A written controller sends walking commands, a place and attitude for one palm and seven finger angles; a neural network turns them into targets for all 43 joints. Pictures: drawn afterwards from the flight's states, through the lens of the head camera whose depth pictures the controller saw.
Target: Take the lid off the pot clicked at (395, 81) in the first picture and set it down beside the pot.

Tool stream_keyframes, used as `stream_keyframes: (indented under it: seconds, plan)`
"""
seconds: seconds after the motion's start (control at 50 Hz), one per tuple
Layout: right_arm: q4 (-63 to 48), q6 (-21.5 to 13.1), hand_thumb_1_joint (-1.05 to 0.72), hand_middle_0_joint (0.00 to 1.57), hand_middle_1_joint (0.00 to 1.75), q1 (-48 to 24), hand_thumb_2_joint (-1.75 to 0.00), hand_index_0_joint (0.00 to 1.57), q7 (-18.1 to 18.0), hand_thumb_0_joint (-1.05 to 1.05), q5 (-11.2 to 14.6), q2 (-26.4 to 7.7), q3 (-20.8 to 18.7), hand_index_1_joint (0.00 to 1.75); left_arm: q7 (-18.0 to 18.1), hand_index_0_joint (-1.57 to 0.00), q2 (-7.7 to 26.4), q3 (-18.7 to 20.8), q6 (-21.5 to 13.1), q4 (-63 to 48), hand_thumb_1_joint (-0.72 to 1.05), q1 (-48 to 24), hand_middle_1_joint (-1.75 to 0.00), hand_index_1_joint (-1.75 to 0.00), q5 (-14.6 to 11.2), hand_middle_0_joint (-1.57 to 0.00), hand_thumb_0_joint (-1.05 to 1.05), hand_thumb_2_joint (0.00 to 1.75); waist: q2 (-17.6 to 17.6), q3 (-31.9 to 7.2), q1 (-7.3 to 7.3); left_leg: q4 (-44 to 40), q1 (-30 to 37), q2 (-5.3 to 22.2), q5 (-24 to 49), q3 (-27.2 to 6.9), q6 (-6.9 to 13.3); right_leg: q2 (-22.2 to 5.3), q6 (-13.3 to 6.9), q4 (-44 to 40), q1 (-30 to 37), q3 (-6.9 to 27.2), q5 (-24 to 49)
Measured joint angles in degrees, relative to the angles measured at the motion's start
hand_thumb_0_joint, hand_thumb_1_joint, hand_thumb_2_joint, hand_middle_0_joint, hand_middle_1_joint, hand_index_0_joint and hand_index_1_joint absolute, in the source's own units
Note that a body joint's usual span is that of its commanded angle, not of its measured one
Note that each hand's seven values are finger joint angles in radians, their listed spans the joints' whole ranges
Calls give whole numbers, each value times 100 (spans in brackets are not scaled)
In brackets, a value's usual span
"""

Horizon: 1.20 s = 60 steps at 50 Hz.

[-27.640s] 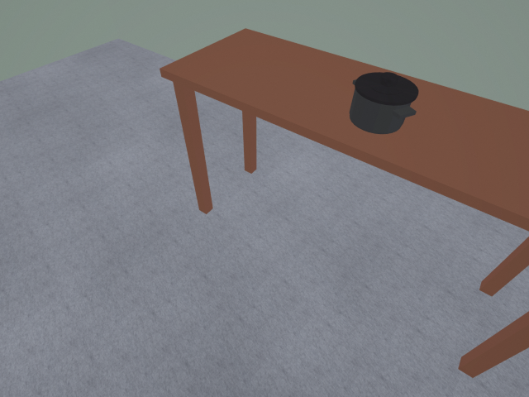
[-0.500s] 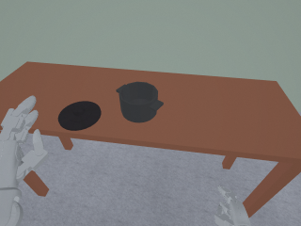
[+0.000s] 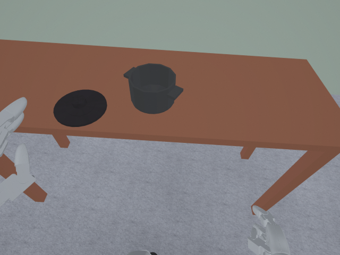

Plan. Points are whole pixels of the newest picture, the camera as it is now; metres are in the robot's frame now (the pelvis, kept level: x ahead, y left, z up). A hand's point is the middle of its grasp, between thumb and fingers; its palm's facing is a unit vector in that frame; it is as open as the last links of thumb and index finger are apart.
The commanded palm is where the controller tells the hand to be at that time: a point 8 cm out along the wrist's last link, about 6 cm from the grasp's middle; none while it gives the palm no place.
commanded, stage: step back with the hand held close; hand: left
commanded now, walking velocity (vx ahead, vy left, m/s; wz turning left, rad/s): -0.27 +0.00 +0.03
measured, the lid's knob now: (78, 101) +0.52 +0.32 +0.02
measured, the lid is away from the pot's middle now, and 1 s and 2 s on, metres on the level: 0.24 0.24 0.24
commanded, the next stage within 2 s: stop stepping back and stand still in 0.74 s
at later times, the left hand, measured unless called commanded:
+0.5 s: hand out of the picture +0.11 +0.25 +0.20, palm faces +0.37 -0.80 -0.47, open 7.4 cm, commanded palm +0.05 +0.30 +0.20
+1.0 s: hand out of the picture -0.04 +0.25 +0.17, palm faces +0.17 -0.83 -0.53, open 7.4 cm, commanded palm -0.08 +0.31 +0.20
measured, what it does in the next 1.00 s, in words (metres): walks backwards: right foot, then left foot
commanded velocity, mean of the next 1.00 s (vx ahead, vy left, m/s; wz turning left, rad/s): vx -0.23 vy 0.00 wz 0.02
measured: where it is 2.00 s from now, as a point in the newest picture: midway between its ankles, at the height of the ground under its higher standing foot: outside the picture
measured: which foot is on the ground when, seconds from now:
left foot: down 0.00-0.52, up 0.54-0.66, down 0.68-0.98, up 1.00-1.00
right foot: down 0.00-0.30, up 0.32-0.52, down 0.54-0.68, up 0.70-0.94, down 0.96-1.00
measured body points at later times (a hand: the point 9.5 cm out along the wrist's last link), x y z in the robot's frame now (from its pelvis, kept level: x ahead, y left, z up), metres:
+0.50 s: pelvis -0.07 +0.01 +0.00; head -0.06 +0.04 +0.45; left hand +0.09 +0.29 +0.23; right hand +0.10 -0.21 -0.07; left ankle +0.10 +0.08 -0.73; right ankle -0.16 -0.11 -0.71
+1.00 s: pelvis -0.23 +0.04 -0.01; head -0.21 +0.07 +0.44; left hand -0.06 +0.30 +0.20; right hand -0.09 -0.21 -0.07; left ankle -0.05 +0.11 -0.72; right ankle -0.24 -0.07 -0.73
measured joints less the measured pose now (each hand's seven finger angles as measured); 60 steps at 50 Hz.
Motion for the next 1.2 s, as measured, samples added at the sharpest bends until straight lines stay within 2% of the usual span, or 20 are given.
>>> stream_keyframes:
  seconds: [0.2,0.3,0.36,0.42,0.46,0.52,0.56,0.6,0.64,0.68,0.74,0.84,0.86,0.9,0.98,1.02,1.06,1.1,1.14,1.2]
  plan:
    - [297,-135,-90,20,30,139,-90,21,-79,1,-46,-24,-8,30,227,-22,-403,-226,-169,256,88,-289,-30,-31,76,-21,1,90,160,-218,50,535,-382,63,-610,-186,-188,87,-47,47,-147,-156,161]
    - [374,-159,-90,20,30,120,-90,21,-139,1,-56,-72,-36,30,262,-22,-421,-316,-171,261,88,-518,-30,-31,100,-21,1,90,114,-165,-58,666,-479,88,-215,-184,-40,120,-3,352,-297,-148,66]
    - [295,-219,-90,20,30,110,-90,21,-137,1,-108,-11,-66,30,219,-22,-330,-205,-187,291,88,-616,-30,-31,173,-21,1,90,113,-113,-128,411,-484,126,210,-152,109,283,-123,1238,-579,-44,-561]
    - [253,-262,-90,20,30,157,-90,20,-32,1,-140,95,-102,30,182,-22,-164,-55,-212,283,88,-568,-30,-31,152,-21,2,90,179,-204,-178,-54,-534,171,454,-185,104,499,-226,2013,-578,-102,-1057]
    - [239,-276,-90,20,30,193,-90,20,62,1,-125,164,-105,30,189,-22,-62,40,-230,170,88,-396,-30,-31,102,-21,2,90,167,-326,-130,-381,-591,193,512,-118,37,519,-314,1671,-275,-251,-1329]
    - [181,-269,-90,20,30,155,-90,20,150,1,-125,255,-71,30,239,-22,97,208,-286,-81,88,-77,-30,-31,8,-21,2,90,-50,-496,61,-467,-873,118,291,160,-219,302,-559,191,365,-346,-1168]
    - [313,-224,-90,20,30,-35,-90,21,134,1,-114,200,-54,30,238,-21,7,94,-353,-164,89,-111,-30,-31,18,-21,2,90,-25,-409,223,416,-1207,112,-543,131,-444,227,-438,-57,365,-218,-515]
    - [579,-139,-90,20,30,-74,-90,21,64,1,-118,186,-27,30,193,-22,-106,-167,-348,-97,88,-277,-30,-31,71,-21,1,90,-7,-444,240,1400,-1209,15,-1216,-2,-486,188,-228,-3,421,-143,-526]
    - [694,-41,-90,20,30,-12,-90,21,6,1,-63,251,44,30,146,-22,-145,-264,-283,-20,88,-441,-30,-31,77,-21,1,90,-214,-587,200,1521,-841,-82,-1093,13,-458,37,-117,41,421,-33,-575]
    - [572,-28,-90,20,30,-2,-90,21,-38,1,-33,182,123,30,139,-22,-217,-258,-208,33,88,-631,-30,-31,31,-21,1,90,-178,-642,117,687,-226,28,23,-103,-281,56,-89,534,124,-96,-591]
    - [536,-214,-90,20,30,-317,-90,21,25,1,-84,252,51,30,132,-22,-144,-193,-199,402,88,-1144,-30,-31,-69,-21,1,90,-327,-296,-93,347,-134,-97,-232,-6,27,191,-238,1952,-668,362,-1398]
    - [162,-289,-90,20,30,-264,-90,21,189,1,-155,288,44,30,64,-21,68,-67,77,301,89,-664,-30,-30,-175,-21,1,90,-246,-53,-371,-438,-169,49,562,-74,-4,450,-242,2221,-1207,231,-1377]
    - [223,-401,-90,20,30,-178,-90,21,203,1,-178,193,-5,30,-19,-21,88,-225,-25,537,89,-659,-30,-30,10,-21,1,90,-75,-122,-418,-429,-339,97,666,-201,-11,453,-245,2147,-1214,68,-1331]
    - [295,-307,-90,20,30,-111,-90,21,254,1,-126,119,-90,30,-95,-21,95,-329,327,511,89,-477,-30,-30,-40,-21,1,90,-42,-107,-329,-484,-415,115,794,-209,-48,402,-253,1811,-990,29,-1330]
    - [150,-184,-90,20,30,247,-90,21,178,1,-62,175,-131,30,42,-22,335,35,337,-354,89,664,-30,-31,-59,-21,2,90,-289,-268,-229,-172,-823,-26,-176,-153,-297,284,-489,465,-204,-207,-934]
    - [269,-133,-90,20,30,343,-90,20,115,1,-40,103,-156,30,94,-22,337,48,295,-791,88,883,-30,-31,-53,-21,2,90,-265,-203,-107,1132,-1155,-103,-1082,-253,-428,210,-469,323,-167,-338,-144]
    - [573,-37,-90,20,30,454,-90,20,51,1,-18,62,-169,30,106,-22,281,12,232,-971,88,787,-30,-31,-26,-22,2,90,-319,-425,75,2575,-1308,-193,-1259,-319,-472,82,-404,334,-217,-346,-102]
    - [782,75,-90,20,30,549,-90,20,-17,1,10,52,-155,30,126,-22,96,-11,137,-802,88,401,-30,-31,-8,-22,2,90,-400,-793,231,3110,-1037,-104,-1342,-298,-444,-120,-365,362,-370,-397,-254]
    - [856,39,-90,20,30,558,-90,20,-100,1,48,28,-117,30,203,-22,-146,-23,13,-301,88,-196,-30,-31,0,-22,1,90,-423,-1071,292,2499,-348,98,-1610,-257,-317,-305,-340,488,-592,-475,-371]
    - [687,-239,-90,20,30,382,-90,20,-191,1,125,-132,-105,30,344,-22,-464,-50,-58,648,88,-1185,-30,-31,-44,-21,1,90,-114,-1078,8,722,576,319,-1872,-464,-167,-375,-240,1086,-1045,-636,-596]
